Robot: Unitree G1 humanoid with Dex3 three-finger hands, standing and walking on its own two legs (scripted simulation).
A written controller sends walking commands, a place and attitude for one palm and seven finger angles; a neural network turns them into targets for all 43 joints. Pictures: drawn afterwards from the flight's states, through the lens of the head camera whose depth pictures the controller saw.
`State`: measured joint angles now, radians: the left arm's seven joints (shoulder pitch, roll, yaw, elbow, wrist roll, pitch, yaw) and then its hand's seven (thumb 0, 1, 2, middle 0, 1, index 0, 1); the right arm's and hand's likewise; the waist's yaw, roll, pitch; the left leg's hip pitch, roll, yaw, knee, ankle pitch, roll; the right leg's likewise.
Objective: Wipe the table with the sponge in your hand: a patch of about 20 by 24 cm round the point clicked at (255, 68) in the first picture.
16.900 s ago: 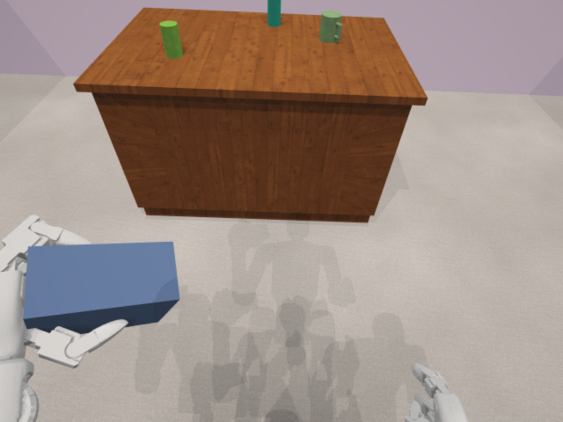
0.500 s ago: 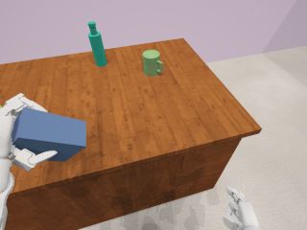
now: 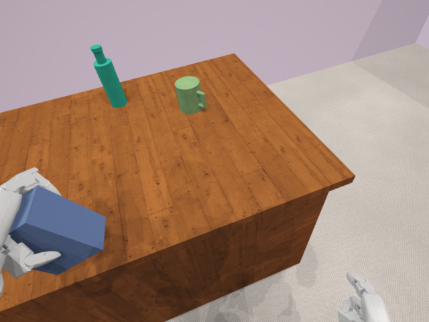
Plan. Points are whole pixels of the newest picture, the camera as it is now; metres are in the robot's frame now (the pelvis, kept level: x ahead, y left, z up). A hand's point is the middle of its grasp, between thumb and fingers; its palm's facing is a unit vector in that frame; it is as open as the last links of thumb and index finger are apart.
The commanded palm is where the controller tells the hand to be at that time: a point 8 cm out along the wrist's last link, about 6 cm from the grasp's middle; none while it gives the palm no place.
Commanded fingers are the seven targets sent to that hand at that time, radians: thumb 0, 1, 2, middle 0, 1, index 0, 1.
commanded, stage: turn the palm down, sponge in hand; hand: left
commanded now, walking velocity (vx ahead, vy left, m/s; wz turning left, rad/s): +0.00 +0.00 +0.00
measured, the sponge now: (60, 238) +0.21 +0.29 +0.09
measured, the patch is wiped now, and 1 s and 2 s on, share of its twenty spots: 0.00 0.00 0.00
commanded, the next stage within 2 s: move the sponge above the wiping area in 1.20 s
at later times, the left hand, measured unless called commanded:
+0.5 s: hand (16, 232) +0.20 +0.33 +0.13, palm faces +0.11 -0.23 -0.97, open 10.8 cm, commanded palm +0.17 +0.33 +0.20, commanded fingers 0.00 0.10 1.30 -1.20 -1.60 -1.20 -1.60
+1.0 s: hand (28, 228) +0.21 +0.32 +0.13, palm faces +0.02 -0.09 -1.00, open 10.8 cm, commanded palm +0.17 +0.32 +0.20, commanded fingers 0.00 0.10 1.30 -1.20 -1.60 -1.20 -1.60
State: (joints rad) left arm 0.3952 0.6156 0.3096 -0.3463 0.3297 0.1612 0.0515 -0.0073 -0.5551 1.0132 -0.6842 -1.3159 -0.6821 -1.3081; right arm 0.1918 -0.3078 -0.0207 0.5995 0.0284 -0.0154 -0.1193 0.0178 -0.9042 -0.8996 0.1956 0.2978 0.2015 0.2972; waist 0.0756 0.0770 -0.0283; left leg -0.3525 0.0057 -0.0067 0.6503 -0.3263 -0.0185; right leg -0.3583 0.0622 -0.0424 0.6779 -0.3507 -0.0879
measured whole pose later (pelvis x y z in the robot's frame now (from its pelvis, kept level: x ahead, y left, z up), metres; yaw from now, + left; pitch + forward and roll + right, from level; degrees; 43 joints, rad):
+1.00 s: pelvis -0.02 +0.04 +0.02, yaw +0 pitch -4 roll +0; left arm 0.13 0.51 -0.07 -0.23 0.88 0.40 -0.06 0.00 -0.55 1.01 -0.69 -1.30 -0.69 -1.30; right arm -0.01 -0.25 0.07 0.68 0.02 0.02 -0.06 0.02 -0.90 -0.90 0.20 0.30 0.20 0.30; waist 0.14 0.12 0.02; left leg -0.14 -0.04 0.01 0.40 -0.19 0.04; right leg -0.14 0.02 -0.02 0.42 -0.21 -0.04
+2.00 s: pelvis -0.01 +0.03 +0.02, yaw -1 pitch -3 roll +0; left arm 0.09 0.50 -0.02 -0.05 0.87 0.38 0.04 0.00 -0.55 1.01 -0.69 -1.30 -0.69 -1.29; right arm 0.03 -0.26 0.03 0.72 0.04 0.00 -0.07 0.02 -0.90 -0.90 0.20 0.30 0.20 0.30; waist 0.11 0.11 0.01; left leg -0.16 -0.01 0.01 0.42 -0.20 0.01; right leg -0.16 0.05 -0.01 0.43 -0.21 -0.06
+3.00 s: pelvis -0.01 +0.03 +0.02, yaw +0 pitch -1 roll +0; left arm 0.03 0.45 -0.09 0.10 0.91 0.40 0.03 0.00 -0.55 1.01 -0.69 -1.29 -0.69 -1.29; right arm 0.03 -0.27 0.03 0.71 0.05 0.02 -0.07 0.02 -0.90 -0.90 0.20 0.30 0.20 0.30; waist 0.10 0.10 -0.01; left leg -0.19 -0.02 0.00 0.42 -0.20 0.02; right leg -0.18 0.04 -0.02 0.42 -0.21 -0.05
